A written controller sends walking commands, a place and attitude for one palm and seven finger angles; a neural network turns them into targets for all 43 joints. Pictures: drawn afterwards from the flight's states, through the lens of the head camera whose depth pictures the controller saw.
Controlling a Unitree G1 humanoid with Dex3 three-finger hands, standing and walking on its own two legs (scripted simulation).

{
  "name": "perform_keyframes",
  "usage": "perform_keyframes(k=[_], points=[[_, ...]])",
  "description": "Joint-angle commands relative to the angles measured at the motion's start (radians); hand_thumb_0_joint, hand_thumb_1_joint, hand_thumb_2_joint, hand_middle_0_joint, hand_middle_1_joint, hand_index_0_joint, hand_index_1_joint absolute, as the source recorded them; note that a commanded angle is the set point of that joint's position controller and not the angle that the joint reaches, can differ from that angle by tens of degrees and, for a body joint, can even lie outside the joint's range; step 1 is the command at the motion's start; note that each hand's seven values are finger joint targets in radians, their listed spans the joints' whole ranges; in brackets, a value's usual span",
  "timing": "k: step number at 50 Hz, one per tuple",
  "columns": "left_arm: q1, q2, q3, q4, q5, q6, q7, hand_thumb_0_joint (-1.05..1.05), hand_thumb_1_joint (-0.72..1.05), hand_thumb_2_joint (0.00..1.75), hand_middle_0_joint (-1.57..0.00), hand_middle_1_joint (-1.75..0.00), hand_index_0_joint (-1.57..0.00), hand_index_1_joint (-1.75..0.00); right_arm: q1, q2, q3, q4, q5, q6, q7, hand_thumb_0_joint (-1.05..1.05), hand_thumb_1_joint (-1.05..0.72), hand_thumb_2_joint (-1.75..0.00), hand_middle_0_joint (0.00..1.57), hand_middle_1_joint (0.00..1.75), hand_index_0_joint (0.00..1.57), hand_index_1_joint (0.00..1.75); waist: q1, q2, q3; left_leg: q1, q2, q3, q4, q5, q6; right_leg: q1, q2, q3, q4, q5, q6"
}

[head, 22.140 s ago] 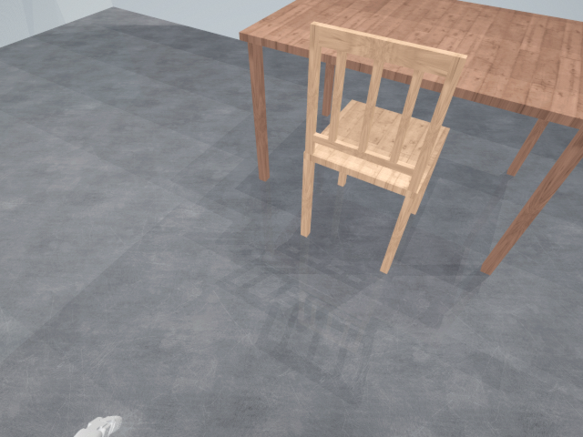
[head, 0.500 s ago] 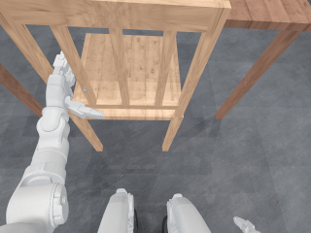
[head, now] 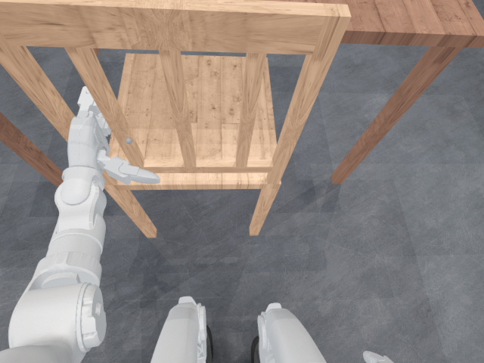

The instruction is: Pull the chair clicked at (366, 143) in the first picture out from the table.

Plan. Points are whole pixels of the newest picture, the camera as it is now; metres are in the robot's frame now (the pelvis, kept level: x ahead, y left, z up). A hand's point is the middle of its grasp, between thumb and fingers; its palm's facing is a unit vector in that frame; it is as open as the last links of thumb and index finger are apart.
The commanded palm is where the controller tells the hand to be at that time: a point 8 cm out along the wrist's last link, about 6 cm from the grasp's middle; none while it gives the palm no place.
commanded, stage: hook a spindle and tug to test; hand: left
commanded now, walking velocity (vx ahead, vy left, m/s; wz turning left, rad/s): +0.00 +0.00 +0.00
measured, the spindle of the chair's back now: (182, 120) +0.49 +0.08 +0.04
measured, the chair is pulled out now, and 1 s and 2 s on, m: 0.00 0.00 0.05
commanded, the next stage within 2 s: step backward, pulling the chair out in 1.56 s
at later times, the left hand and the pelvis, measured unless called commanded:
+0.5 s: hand (129, 146) +0.45 +0.17 +0.03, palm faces -0.01 -1.00 -0.04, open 14.3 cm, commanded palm +0.44 +0.21 +0.03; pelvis +0.00 +0.00 +0.00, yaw +0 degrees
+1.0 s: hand (129, 141) +0.46 +0.17 +0.03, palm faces +0.00 -1.00 -0.03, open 5.4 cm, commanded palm +0.43 +0.21 +0.03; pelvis +0.00 +0.01 +0.00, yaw +0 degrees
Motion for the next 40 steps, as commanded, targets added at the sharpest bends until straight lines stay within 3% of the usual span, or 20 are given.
perform_keyframes(k=[1, 2, 4, 5, 7, 10, 12, 16, 18, 20, 22, 24, 25, 28, 30, 33, 40], points=[[-0.358, 0.172, 0.001, -0.176, -0.013, -0.064, -0.008, 0.00, -0.50, 0.30, -0.06, -0.08, -0.06, -0.08, 0.119, -0.168, -0.066, -0.060, 0.009, -0.024, -0.007, 0.00, -0.90, -0.90, 0.20, 0.30, 0.20, 0.30, -0.031, 0.060, -0.470, 0.521, 0.001, -0.097, -0.119, 0.355, -0.025, 0.072, 0.003, 0.053, -0.172, 0.313, -0.008], [-0.360, 0.184, 0.016, -0.145, -0.012, -0.058, -0.008, 0.00, -0.50, 0.30, -0.06, -0.08, -0.06, -0.08, 0.123, -0.170, -0.066, -0.056, 0.009, -0.021, -0.008, 0.00, -0.90, -0.90, 0.20, 0.30, 0.20, 0.30, -0.033, 0.033, -0.451, 0.486, -0.001, -0.090, -0.114, 0.328, -0.020, 0.077, 0.004, 0.057, -0.175, 0.301, -0.006], [-0.391, 0.174, 0.005, -0.136, -0.013, -0.060, -0.012, 0.00, -0.50, 0.30, -0.08, -0.13, -0.08, -0.13, 0.116, -0.169, -0.063, -0.059, 0.010, -0.023, -0.009, 0.00, -0.90, -0.90, 0.20, 0.30, 0.20, 0.30, -0.035, 0.063, -0.438, 0.484, -0.002, -0.094, -0.117, 0.306, -0.020, 0.054, 0.003, 0.054, -0.173, 0.272, -0.008], [-0.397, 0.196, 0.027, -0.123, -0.015, -0.060, -0.011, 0.00, -0.50, 0.30, -0.10, -0.19, -0.10, -0.19, 0.119, -0.172, -0.064, -0.056, 0.010, -0.023, -0.010, 0.00, -0.90, -0.90, 0.20, 0.30, 0.20, 0.30, -0.036, 0.037, -0.435, 0.471, -0.002, -0.091, -0.113, 0.301, -0.017, 0.063, 0.003, 0.057, -0.175, 0.273, -0.007], [-0.399, 0.239, 0.058, -0.153, -0.019, -0.072, -0.012, 0.00, -0.50, 0.30, -0.13, -0.30, -0.13, -0.30, 0.115, -0.172, -0.062, -0.065, 0.008, -0.022, -0.014, 0.00, -0.90, -0.90, 0.20, 0.30, 0.20, 0.30, -0.023, 0.039, -0.474, 0.462, -0.006, -0.084, -0.104, 0.323, -0.016, 0.107, 0.002, 0.067, -0.168, 0.306, -0.007], [-0.410, 0.226, 0.040, -0.220, -0.017, -0.092, -0.019, 0.00, -0.50, 0.30, -0.18, -0.46, -0.18, -0.46, 0.110, -0.169, -0.064, -0.074, 0.004, -0.027, -0.011, 0.00, -0.90, -0.90, 0.20, 0.30, 0.20, 0.30, -0.011, 0.118, -0.547, 0.549, -0.004, -0.095, -0.104, 0.392, -0.026, 0.091, 0.000, 0.058, -0.151, 0.337, -0.012], [-0.371, 0.213, 0.034, -0.243, -0.023, -0.090, -0.022, 0.00, -0.50, 0.30, -0.22, -0.57, -0.22, -0.57, 0.111, -0.169, -0.068, -0.074, 0.003, -0.028, -0.007, 0.00, -0.90, -0.90, 0.20, 0.30, 0.20, 0.30, -0.010, 0.104, -0.573, 0.581, -0.002, -0.100, -0.105, 0.424, -0.027, 0.106, 0.004, 0.056, -0.157, 0.365, -0.011], [-0.305, 0.186, 0.020, -0.183, -0.030, -0.050, -0.031, 0.00, -0.50, 0.30, -0.29, -0.79, -0.29, -0.79, 0.110, -0.169, -0.065, -0.075, 0.013, -0.020, -0.008, 0.00, -0.90, -0.90, 0.20, 0.30, 0.20, 0.30, -0.019, 0.027, -0.499, 0.501, -0.002, -0.091, -0.114, 0.376, -0.021, 0.120, 0.004, 0.056, -0.166, 0.353, -0.005], [-0.342, 0.155, -0.005, -0.179, -0.032, -0.043, -0.030, 0.00, -0.50, 0.30, -0.32, -0.90, -0.32, -0.90, 0.108, -0.167, -0.065, -0.073, 0.016, -0.022, -0.009, 0.00, -0.90, -0.90, 0.20, 0.30, 0.20, 0.30, -0.029, 0.043, -0.462, 0.497, -0.003, -0.093, -0.118, 0.343, -0.019, 0.084, 0.002, 0.052, -0.170, 0.314, -0.007], [-0.358, 0.142, -0.016, -0.172, -0.029, -0.044, -0.024, 0.00, -0.39, 0.35, -0.36, -1.01, -0.36, -1.01, 0.106, -0.169, -0.067, -0.067, 0.016, -0.024, -0.009, 0.00, -0.90, -0.90, 0.20, 0.30, 0.20, 0.30, -0.031, 0.057, -0.443, 0.517, 0.002, -0.102, -0.126, 0.321, -0.024, 0.045, 0.002, 0.047, -0.177, 0.275, -0.009], [-0.392, 0.148, -0.012, -0.198, -0.031, -0.059, -0.013, 0.00, -0.28, 0.40, -0.39, -1.12, -0.39, -1.12, 0.105, -0.169, -0.069, -0.066, 0.012, -0.028, -0.011, 0.00, -0.90, -0.90, 0.20, 0.30, 0.20, 0.30, -0.035, 0.048, -0.460, 0.523, 0.000, -0.103, -0.123, 0.314, -0.022, 0.049, 0.003, 0.051, -0.181, 0.268, -0.007], [-0.414, 0.181, 0.008, -0.246, -0.025, -0.086, -0.004, 0.00, -0.16, 0.44, -0.43, -1.23, -0.43, -1.23, 0.104, -0.169, -0.068, -0.067, 0.008, -0.036, -0.013, 0.00, -0.90, -0.90, 0.20, 0.30, 0.20, 0.30, -0.020, 0.093, -0.512, 0.559, -0.001, -0.108, -0.120, 0.343, -0.028, 0.056, 0.002, 0.052, -0.167, 0.280, -0.011], [-0.411, 0.174, 0.002, -0.230, -0.021, -0.091, 0.002, 0.00, -0.11, 0.47, -0.45, -1.29, -0.45, -1.29, 0.104, -0.167, -0.067, -0.065, 0.007, -0.036, -0.013, 0.00, -0.90, -0.90, 0.20, 0.30, 0.20, 0.30, -0.023, 0.098, -0.505, 0.569, 0.000, -0.111, -0.121, 0.349, -0.030, 0.046, 0.003, 0.050, -0.166, 0.280, -0.013], [-0.419, 0.179, 0.012, -0.212, -0.012, -0.098, 0.012, 0.00, 0.06, 0.54, -0.50, -1.45, -0.50, -1.45, 0.110, -0.168, -0.067, -0.059, 0.001, -0.038, -0.011, 0.00, -0.90, -0.90, 0.20, 0.30, 0.20, 0.30, -0.028, 0.071, -0.514, 0.552, 0.000, -0.112, -0.113, 0.355, -0.026, 0.048, 0.005, 0.047, -0.156, 0.285, -0.011], [-0.401, 0.165, -0.007, -0.223, -0.002, -0.100, 0.009, 0.00, 0.17, 0.59, -0.50, -1.45, -0.50, -1.45, 0.103, -0.164, -0.068, -0.066, 0.003, -0.038, -0.008, 0.00, -0.90, -0.90, 0.20, 0.30, 0.20, 0.30, -0.021, 0.099, -0.528, 0.568, 0.001, -0.109, -0.117, 0.357, -0.030, 0.048, 0.003, 0.050, -0.157, 0.287, -0.012], [-0.392, 0.142, -0.024, -0.210, -0.008, -0.089, 0.002, 0.00, 0.34, 0.66, -0.50, -1.45, -0.50, -1.45, 0.108, -0.165, -0.067, -0.068, 0.005, -0.037, -0.006, 0.00, -0.90, -0.90, 0.20, 0.30, 0.20, 0.30, -0.027, 0.086, -0.519, 0.577, 0.002, -0.118, -0.127, 0.358, -0.031, 0.049, 0.007, 0.042, -0.161, 0.281, -0.014], [-0.385, 0.158, -0.010, -0.203, -0.008, -0.080, 0.006, 0.00, 0.73, 0.83, -0.50, -1.45, -0.50, -1.45, 0.109, -0.168, -0.067, -0.063, 0.004, -0.032, -0.005, 0.00, -0.90, -0.90, 0.20, 0.30, 0.20, 0.30, -0.023, 0.082, -0.501, 0.572, 0.004, -0.119, -0.132, 0.348, -0.031, 0.039, 0.006, 0.042, -0.167, 0.268, -0.014]])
